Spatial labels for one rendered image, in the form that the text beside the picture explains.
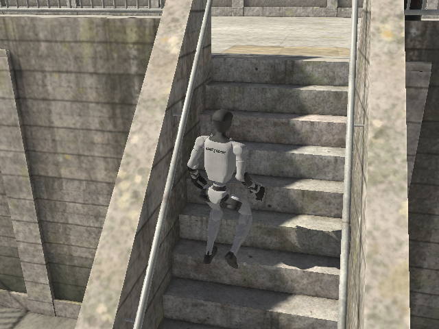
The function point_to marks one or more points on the left robot hand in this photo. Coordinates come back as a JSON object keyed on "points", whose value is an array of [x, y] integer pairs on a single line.
{"points": [[201, 179]]}

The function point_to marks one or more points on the robot right forearm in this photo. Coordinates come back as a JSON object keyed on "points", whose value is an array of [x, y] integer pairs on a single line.
{"points": [[249, 184]]}

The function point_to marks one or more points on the right robot upper arm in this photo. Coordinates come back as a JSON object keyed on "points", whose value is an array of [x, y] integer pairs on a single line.
{"points": [[240, 150]]}

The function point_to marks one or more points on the right robot hand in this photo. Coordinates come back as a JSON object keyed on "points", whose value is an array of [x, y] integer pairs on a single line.
{"points": [[260, 194]]}

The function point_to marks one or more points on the robot left forearm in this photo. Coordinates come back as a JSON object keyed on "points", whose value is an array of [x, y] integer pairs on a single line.
{"points": [[193, 172]]}

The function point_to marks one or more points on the robot right shin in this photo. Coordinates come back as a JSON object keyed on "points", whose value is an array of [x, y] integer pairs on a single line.
{"points": [[241, 234]]}

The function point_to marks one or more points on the left robot upper arm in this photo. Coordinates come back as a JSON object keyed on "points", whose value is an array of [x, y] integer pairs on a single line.
{"points": [[196, 152]]}

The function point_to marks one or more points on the left robot foot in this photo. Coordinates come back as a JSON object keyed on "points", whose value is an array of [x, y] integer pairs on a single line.
{"points": [[208, 258]]}

